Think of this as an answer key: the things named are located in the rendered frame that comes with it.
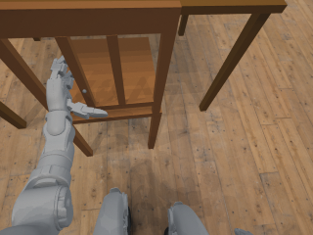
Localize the chair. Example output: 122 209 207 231
0 0 182 157

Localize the left robot forearm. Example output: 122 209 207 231
11 110 75 227

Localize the robot left shin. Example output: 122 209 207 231
103 187 128 235

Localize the left robot hand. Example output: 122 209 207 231
46 56 108 119

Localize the right robot thigh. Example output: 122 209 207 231
167 205 209 235

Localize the left robot upper arm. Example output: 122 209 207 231
0 185 73 235

